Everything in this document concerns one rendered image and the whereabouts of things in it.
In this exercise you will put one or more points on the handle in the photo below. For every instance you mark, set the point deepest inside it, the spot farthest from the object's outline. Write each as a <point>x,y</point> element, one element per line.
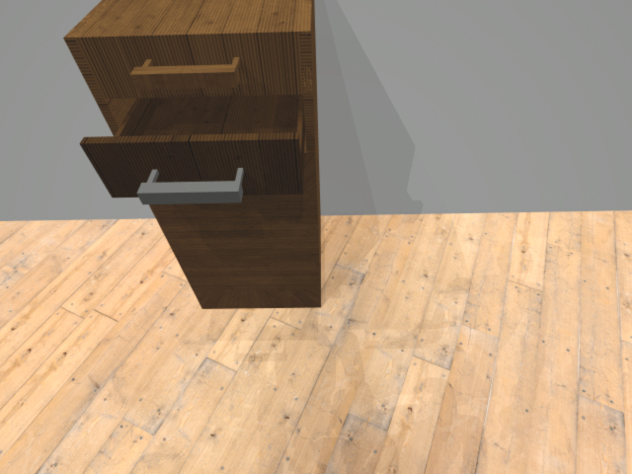
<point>185,77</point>
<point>191,192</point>

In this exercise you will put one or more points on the drawer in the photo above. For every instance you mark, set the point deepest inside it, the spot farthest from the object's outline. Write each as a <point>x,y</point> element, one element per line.
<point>205,139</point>

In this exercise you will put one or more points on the cabinet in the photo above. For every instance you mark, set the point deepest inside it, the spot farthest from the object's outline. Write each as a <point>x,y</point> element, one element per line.
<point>265,251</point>

